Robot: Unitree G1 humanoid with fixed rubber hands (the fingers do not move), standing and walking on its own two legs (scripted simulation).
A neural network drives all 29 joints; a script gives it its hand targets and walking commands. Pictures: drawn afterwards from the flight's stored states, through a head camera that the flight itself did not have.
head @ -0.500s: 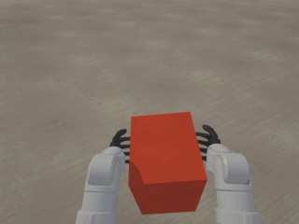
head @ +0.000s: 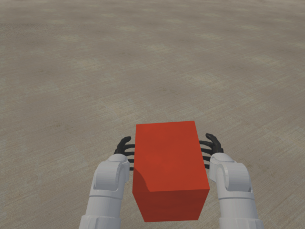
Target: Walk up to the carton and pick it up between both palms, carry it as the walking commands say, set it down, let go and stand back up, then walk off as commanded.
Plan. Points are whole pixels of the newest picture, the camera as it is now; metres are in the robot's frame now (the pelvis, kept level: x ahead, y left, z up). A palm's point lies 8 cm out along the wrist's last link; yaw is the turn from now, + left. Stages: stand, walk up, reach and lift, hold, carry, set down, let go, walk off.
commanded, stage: carry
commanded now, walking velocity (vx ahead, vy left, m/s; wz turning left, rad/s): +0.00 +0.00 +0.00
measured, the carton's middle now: (168, 174) +0.28 -0.01 +0.00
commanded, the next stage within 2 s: none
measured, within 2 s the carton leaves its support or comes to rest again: neither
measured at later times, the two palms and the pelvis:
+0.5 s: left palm (108, 171) +0.25 +0.15 +0.05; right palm (205, 168) +0.26 -0.10 +0.06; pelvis -0.02 +0.03 +0.00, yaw +0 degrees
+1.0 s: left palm (96, 180) +0.23 +0.17 +0.05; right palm (198, 177) +0.24 -0.08 +0.06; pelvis -0.04 +0.05 -0.01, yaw +1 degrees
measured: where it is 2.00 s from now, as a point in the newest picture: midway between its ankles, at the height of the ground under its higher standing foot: outside the picture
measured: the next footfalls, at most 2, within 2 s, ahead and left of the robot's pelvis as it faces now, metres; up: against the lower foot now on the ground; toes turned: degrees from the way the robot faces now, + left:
right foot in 1.52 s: -0.02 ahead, -0.02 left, +0.00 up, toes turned +9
left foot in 1.68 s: -0.16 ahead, +0.18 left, +0.00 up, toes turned +12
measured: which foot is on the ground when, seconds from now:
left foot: down 0.00-1.00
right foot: down 0.00-1.00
